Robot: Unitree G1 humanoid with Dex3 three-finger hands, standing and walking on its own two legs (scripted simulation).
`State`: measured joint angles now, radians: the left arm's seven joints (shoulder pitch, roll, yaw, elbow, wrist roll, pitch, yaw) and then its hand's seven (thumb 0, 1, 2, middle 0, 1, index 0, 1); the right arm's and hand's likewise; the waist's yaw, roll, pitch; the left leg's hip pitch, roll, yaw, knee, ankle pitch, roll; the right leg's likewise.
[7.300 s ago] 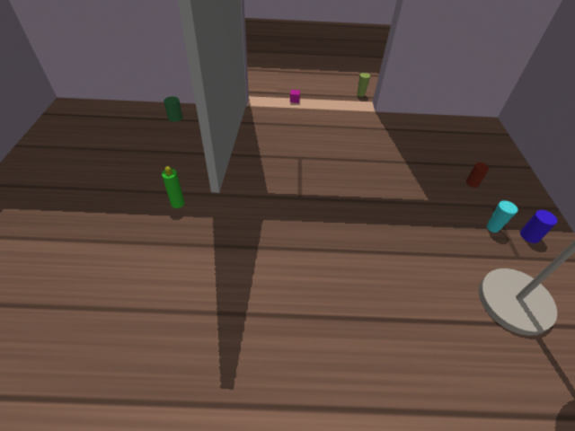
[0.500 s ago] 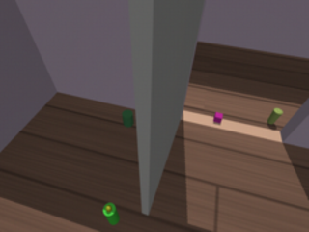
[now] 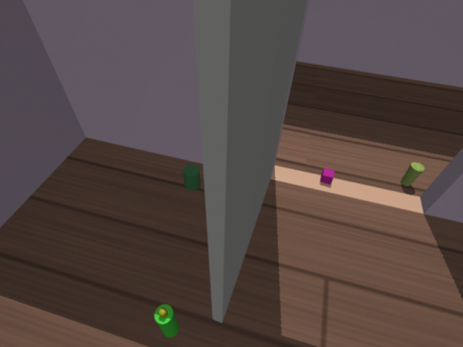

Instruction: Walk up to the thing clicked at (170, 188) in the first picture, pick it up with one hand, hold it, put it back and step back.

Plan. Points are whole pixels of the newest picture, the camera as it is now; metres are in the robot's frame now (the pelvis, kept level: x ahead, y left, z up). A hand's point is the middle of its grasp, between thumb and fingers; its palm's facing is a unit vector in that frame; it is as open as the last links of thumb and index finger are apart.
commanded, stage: stand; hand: left
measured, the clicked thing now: (166, 320) +0.35 +0.21 -0.67
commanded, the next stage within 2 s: go down in 0.10 s
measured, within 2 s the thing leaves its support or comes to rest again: neither
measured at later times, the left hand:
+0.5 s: hand out of the picture +0.15 +0.26 -0.17, palm faces +0.04 -0.94 -0.33, open 12.4 cm
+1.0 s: hand out of the picture +0.13 +0.29 -0.20, palm faces +0.08 -0.94 -0.32, open 17.4 cm
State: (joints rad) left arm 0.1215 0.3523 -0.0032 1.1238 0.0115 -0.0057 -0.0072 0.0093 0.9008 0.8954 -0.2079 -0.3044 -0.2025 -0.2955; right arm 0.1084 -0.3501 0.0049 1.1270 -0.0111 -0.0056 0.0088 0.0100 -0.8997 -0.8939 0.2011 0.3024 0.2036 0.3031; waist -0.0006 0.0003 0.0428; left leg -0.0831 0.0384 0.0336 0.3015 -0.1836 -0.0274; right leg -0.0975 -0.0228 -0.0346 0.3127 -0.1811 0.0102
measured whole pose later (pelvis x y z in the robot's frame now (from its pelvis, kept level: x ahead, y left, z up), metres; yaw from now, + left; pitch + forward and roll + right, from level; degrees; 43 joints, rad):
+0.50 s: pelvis -0.02 +0.00 -0.02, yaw +0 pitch +7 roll +0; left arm -0.04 0.35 0.20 1.02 0.08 0.02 -0.04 0.01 0.33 0.36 -0.08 -0.09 -0.08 -0.07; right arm 0.24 -0.24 -0.02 0.77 0.02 -0.05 -0.02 0.01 -0.95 -0.91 0.20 0.30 0.20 0.30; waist -0.03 -0.02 0.00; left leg -0.43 0.04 0.02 0.61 -0.30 -0.02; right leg -0.43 -0.03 -0.04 0.60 -0.29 0.01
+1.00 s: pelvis -0.02 +0.02 -0.08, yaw +1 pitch +14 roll -2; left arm 0.26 0.35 0.23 0.46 0.03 0.23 -0.08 0.00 -0.56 0.01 -0.11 -0.07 -0.10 -0.06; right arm 0.22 -0.23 -0.01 0.57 0.01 -0.16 -0.07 0.02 -0.88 -0.88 0.20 0.30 0.20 0.30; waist -0.04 0.00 -0.11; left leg -0.81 0.05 -0.02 1.06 -0.50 -0.01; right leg -0.78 -0.03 -0.06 1.00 -0.47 0.02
